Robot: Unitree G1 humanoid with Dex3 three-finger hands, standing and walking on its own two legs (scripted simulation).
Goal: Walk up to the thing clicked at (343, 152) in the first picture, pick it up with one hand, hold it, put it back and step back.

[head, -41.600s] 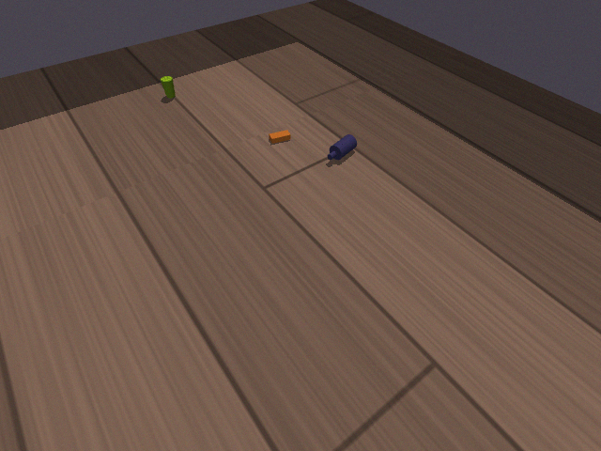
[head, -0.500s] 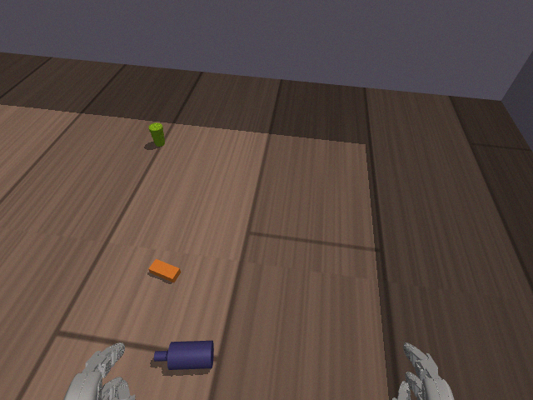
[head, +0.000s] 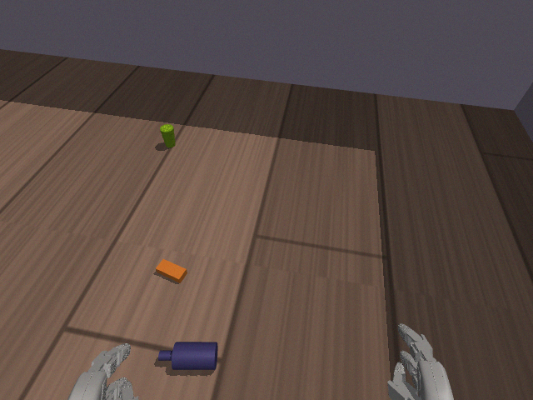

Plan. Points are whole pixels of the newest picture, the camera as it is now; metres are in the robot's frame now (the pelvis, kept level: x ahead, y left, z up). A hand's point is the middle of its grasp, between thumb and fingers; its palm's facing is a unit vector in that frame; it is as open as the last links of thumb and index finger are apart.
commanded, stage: home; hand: left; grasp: from above
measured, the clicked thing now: (188, 355) +0.42 +0.23 -0.68
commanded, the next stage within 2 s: stand in 1.52 s
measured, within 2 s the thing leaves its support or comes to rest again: neither
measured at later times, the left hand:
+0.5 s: hand out of the picture +0.16 +0.17 -0.05, palm faces +0.04 -0.98 -0.20, open 7.4 cm
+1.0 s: hand out of the picture +0.16 +0.17 -0.05, palm faces +0.03 -0.98 -0.21, open 7.4 cm
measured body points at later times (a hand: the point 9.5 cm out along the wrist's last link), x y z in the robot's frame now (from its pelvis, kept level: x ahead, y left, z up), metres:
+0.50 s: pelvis +0.00 +0.00 +0.00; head +0.02 +0.00 +0.45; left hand +0.16 +0.23 -0.03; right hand +0.15 -0.25 -0.06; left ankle +0.02 +0.12 -0.68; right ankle +0.00 -0.13 -0.68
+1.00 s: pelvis +0.00 +0.00 +0.00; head +0.01 +0.00 +0.45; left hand +0.16 +0.23 -0.03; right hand +0.15 -0.25 -0.06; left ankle +0.02 +0.12 -0.68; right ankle +0.00 -0.13 -0.68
